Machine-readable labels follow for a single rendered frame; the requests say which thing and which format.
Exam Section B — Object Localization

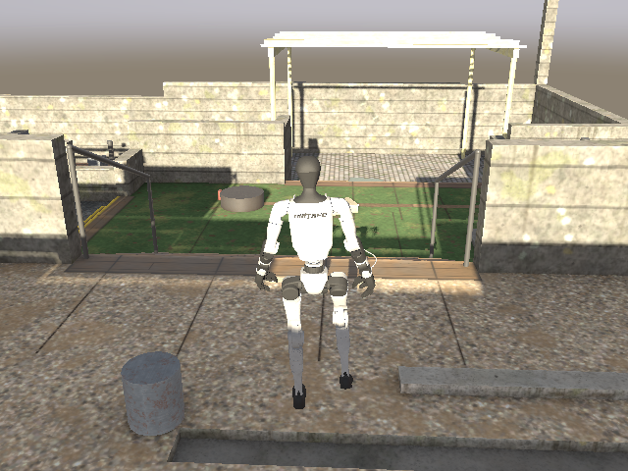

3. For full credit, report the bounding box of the robot right forearm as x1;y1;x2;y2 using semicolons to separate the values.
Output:
350;236;372;279

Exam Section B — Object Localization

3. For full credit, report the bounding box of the robot right foot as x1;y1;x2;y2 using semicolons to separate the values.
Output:
340;372;353;390

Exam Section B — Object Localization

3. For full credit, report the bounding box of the right robot upper arm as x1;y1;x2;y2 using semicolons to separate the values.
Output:
330;197;360;252

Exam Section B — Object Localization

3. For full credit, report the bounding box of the robot left shin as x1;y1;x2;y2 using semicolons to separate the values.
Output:
288;331;303;395

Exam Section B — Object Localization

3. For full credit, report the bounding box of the left robot upper arm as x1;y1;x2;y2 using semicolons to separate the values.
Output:
263;199;289;254

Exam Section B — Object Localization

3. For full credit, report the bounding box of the left robot hand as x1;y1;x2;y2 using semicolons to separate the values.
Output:
254;272;278;291

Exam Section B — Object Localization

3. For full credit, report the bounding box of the right robot hand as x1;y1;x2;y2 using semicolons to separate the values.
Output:
352;274;375;298

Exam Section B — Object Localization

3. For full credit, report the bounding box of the robot left forearm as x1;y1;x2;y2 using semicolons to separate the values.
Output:
256;238;274;276

